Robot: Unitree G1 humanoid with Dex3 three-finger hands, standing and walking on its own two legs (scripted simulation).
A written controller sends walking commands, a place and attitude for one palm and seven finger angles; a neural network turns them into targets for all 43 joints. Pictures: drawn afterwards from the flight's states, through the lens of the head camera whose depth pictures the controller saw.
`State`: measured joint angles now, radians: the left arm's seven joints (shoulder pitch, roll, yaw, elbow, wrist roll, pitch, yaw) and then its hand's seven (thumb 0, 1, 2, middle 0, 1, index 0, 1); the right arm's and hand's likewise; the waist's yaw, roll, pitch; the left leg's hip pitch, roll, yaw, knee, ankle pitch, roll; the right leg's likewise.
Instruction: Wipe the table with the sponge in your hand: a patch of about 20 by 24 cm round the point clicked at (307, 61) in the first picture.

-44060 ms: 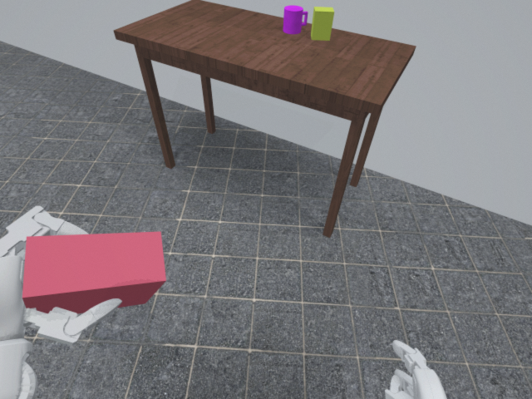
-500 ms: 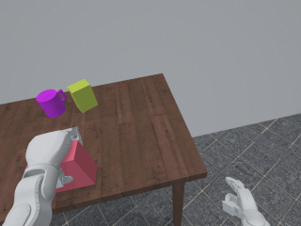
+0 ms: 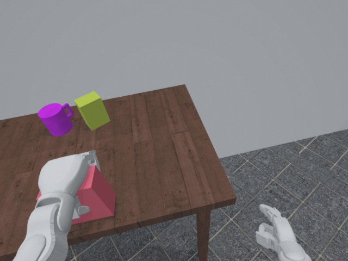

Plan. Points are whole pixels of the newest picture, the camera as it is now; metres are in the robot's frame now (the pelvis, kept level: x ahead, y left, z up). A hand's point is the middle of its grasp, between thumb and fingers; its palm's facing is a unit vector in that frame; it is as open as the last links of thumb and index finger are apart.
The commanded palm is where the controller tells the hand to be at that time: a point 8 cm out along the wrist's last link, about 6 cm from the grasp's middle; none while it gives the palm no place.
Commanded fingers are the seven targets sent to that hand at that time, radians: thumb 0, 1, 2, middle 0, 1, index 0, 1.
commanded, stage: lower the sponge onto the table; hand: left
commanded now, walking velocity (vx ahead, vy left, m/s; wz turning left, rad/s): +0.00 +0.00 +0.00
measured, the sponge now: (85, 201) +0.22 +0.26 +0.03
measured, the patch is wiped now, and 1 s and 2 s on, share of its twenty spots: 0.00 0.00 0.05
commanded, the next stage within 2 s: wipe forward along the first lane in 0.40 s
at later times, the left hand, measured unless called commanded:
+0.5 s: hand (81, 183) +0.24 +0.26 +0.07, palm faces -0.02 -0.08 -1.00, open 10.0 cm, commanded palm +0.22 +0.26 +0.13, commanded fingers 0.00 0.10 1.30 -1.20 -1.60 -1.20 -1.60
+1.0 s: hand (81, 170) +0.27 +0.28 +0.07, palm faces -0.05 -0.05 -1.00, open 10.0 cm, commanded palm +0.26 +0.28 +0.11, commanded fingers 0.00 0.10 1.30 -1.20 -1.60 -1.20 -1.60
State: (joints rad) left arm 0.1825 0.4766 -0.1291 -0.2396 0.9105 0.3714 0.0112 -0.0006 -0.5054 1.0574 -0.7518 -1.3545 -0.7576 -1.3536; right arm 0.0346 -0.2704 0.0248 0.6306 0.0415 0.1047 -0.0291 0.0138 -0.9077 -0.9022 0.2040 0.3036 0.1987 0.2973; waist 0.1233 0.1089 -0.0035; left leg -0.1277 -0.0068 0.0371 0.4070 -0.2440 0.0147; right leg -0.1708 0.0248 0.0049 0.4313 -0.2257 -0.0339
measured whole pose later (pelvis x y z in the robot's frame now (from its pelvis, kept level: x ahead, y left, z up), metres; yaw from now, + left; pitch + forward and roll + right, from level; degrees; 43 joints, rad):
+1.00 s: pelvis +0.00 -0.01 +0.00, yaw +2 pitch +2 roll +0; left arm -0.07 0.49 -0.09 0.11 0.93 0.26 0.01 -0.01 -0.54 1.07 -0.79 -1.33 -0.79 -1.33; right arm 0.08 -0.29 0.01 0.68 0.07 0.09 -0.06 0.01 -0.91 -0.90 0.20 0.30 0.20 0.30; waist 0.10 0.10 -0.03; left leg -0.23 -0.01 0.00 0.45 -0.25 0.01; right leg -0.26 0.02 -0.03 0.46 -0.24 -0.04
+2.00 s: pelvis -0.01 +0.00 -0.01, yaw +2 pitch +8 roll +0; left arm -0.57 0.57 -0.04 0.78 0.99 0.04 0.07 0.01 -0.56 1.08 -0.81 -1.33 -0.81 -1.33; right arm 0.19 -0.30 -0.02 0.72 0.09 0.12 -0.06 0.01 -0.91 -0.90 0.20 0.30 0.20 0.30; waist 0.03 0.06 -0.08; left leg -0.39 -0.01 0.00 0.51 -0.25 0.02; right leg -0.40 0.02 -0.03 0.49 -0.22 -0.03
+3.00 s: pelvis +0.03 +0.02 +0.00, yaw +4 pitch +9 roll -1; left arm -0.69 0.38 -0.24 0.73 0.98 0.31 0.11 0.00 -0.52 1.08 -0.75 -1.38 -0.76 -1.38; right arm 0.11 -0.26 0.00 0.73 0.07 0.18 -0.03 0.01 -0.91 -0.90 0.20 0.30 0.20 0.30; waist 0.03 0.07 -0.10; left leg -0.34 -0.04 -0.02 0.48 -0.29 0.04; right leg -0.34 -0.01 -0.04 0.45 -0.27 0.00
